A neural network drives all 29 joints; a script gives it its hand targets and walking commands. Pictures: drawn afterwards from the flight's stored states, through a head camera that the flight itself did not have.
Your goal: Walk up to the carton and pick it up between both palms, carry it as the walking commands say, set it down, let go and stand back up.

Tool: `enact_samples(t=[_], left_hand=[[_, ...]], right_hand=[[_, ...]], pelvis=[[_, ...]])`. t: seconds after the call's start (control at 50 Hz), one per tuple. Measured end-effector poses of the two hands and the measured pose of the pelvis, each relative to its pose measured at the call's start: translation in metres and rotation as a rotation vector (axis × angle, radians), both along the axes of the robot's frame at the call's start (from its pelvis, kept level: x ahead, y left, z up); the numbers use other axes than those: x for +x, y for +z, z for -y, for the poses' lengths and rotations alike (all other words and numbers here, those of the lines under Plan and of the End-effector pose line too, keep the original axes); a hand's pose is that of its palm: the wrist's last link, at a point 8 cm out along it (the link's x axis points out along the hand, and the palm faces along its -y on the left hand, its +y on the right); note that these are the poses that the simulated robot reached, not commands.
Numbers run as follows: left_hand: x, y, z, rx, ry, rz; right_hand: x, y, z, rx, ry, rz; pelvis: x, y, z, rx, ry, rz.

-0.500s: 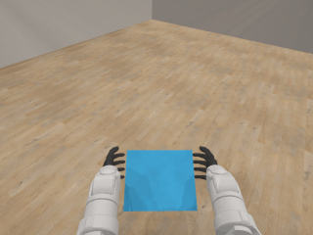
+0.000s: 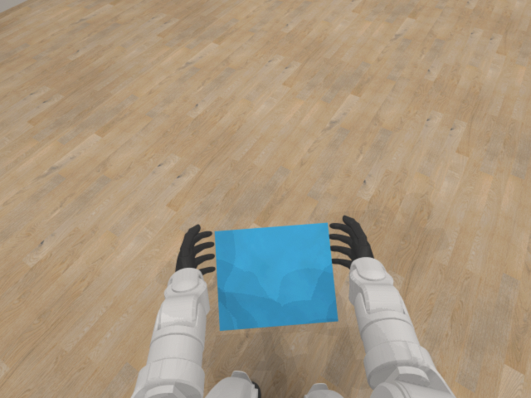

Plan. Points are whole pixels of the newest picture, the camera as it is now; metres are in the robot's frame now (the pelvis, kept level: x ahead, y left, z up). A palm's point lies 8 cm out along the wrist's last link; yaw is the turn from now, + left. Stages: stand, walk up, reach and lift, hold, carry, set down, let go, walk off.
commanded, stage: set down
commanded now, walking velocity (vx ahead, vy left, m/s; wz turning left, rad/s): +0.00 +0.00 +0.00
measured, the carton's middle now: (273, 271) +0.36 +0.03 -0.14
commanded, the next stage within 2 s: none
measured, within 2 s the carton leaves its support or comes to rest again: neither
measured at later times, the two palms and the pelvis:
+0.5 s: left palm (200, 280) +0.33 +0.17 -0.14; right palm (343, 267) +0.38 -0.10 -0.13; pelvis -0.02 -0.04 -0.08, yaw +1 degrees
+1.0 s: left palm (207, 281) +0.36 +0.17 -0.23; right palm (330, 269) +0.40 -0.09 -0.22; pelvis -0.04 -0.01 -0.16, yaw +0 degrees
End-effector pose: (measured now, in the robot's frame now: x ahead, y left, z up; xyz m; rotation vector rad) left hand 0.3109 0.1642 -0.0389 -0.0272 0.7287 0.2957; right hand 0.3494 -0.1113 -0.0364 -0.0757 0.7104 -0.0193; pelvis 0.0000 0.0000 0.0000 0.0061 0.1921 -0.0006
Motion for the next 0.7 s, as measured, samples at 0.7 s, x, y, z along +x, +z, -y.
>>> enact_samples(t=[0.7], left_hand=[[0.035, -0.137, -0.006, -0.032, 0.032, 0.029]], right_hand=[[0.04, -0.13, -0.011, -0.003, -0.062, 0.036]], pelvis=[[-0.024, -0.111, 0.028, -0.01, 0.022, -0.327]])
